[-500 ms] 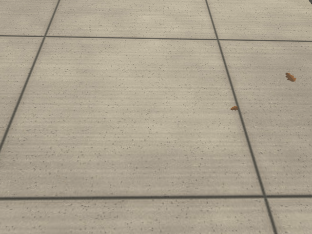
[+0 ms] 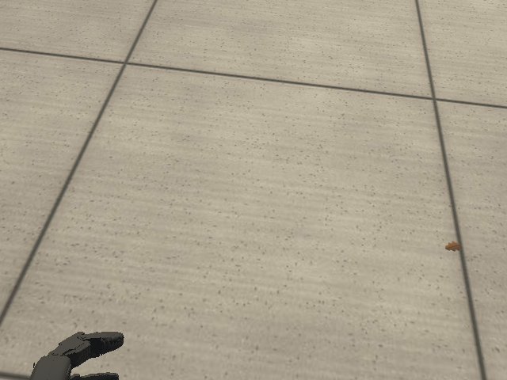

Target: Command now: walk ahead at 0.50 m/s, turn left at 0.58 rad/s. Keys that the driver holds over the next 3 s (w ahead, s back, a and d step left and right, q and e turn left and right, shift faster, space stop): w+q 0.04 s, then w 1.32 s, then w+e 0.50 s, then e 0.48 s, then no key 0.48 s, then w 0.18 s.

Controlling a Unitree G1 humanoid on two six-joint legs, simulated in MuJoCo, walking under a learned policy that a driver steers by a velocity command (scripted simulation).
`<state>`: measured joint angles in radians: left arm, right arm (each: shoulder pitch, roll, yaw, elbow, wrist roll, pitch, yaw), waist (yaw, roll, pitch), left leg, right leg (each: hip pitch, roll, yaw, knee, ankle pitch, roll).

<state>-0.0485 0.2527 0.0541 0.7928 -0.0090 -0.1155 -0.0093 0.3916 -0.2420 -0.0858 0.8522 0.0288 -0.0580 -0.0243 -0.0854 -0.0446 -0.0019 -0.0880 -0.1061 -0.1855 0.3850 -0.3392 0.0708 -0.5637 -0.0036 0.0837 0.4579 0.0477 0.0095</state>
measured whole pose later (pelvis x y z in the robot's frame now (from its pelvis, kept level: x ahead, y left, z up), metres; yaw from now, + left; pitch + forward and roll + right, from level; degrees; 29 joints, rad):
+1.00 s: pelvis +0.53 +0.05 +0.00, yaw +7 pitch +2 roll +2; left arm 0.02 0.26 0.04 0.83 -0.01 -0.07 -0.03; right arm 0.38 -0.26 -0.06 0.93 0.02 -0.08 0.00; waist -0.08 -0.05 0.01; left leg 0.03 -0.05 0.04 0.22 -0.28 0.03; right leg -0.61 -0.08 0.02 0.55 0.06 -0.02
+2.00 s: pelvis +1.05 +0.10 +0.00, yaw -11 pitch +1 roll +3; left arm 0.12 0.28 0.09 0.78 -0.01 -0.02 -0.02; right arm 0.26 -0.26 -0.07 0.95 -0.01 -0.08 -0.03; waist -0.06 -0.04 0.04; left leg -0.01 0.00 0.23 0.26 -0.26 0.01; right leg -0.66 -0.11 0.01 0.73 0.00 -0.01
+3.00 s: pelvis +1.25 +0.05 -0.01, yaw -28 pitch +0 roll +0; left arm 0.27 0.25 0.05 0.75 -0.01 -0.01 0.01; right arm 0.21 -0.26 -0.03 0.85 0.01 -0.05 -0.01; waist -0.01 0.01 -0.01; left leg -0.26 0.01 -0.02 0.64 -0.41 0.03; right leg -0.26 0.04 0.08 0.62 -0.36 -0.03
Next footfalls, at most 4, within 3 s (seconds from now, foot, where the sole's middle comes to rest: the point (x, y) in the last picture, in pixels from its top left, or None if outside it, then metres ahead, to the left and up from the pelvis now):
0.06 right None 0.21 -0.13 -0.78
0.56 left None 0.45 0.15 -0.78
1.08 right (246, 274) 0.77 -0.05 -0.78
1.62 left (157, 205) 1.04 0.22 -0.78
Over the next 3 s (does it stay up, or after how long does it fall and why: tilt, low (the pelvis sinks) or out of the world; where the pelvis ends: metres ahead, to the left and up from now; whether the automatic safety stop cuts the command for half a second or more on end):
stays up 1.25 0.05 -0.01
